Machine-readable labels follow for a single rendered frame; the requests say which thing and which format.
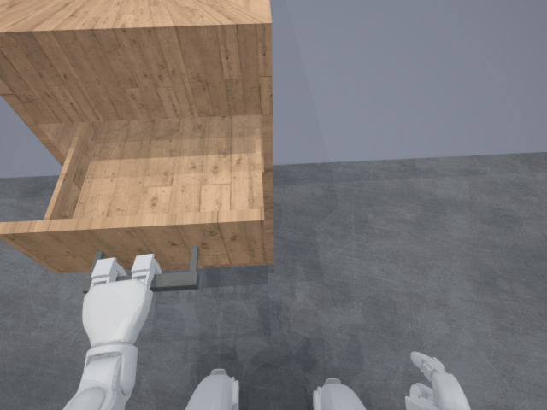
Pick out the right robot shin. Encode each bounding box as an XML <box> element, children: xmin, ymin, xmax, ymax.
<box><xmin>324</xmin><ymin>378</ymin><xmax>341</xmax><ymax>385</ymax></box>

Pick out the drawer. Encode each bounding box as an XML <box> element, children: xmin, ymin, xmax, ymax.
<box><xmin>0</xmin><ymin>114</ymin><xmax>267</xmax><ymax>274</ymax></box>

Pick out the robot left forearm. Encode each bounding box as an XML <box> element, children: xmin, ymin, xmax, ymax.
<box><xmin>63</xmin><ymin>343</ymin><xmax>138</xmax><ymax>410</ymax></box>

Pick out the right robot thigh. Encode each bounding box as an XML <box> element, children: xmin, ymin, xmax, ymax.
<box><xmin>313</xmin><ymin>384</ymin><xmax>366</xmax><ymax>410</ymax></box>

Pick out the right robot hand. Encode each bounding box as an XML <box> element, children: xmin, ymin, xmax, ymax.
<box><xmin>405</xmin><ymin>351</ymin><xmax>471</xmax><ymax>410</ymax></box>

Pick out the handle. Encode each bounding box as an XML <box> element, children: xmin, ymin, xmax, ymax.
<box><xmin>82</xmin><ymin>246</ymin><xmax>200</xmax><ymax>294</ymax></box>

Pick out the cabinet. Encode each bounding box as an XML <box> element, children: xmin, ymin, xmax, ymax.
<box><xmin>0</xmin><ymin>0</ymin><xmax>274</xmax><ymax>271</ymax></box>

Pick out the left robot hand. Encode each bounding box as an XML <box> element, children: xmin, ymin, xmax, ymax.
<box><xmin>82</xmin><ymin>254</ymin><xmax>162</xmax><ymax>348</ymax></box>

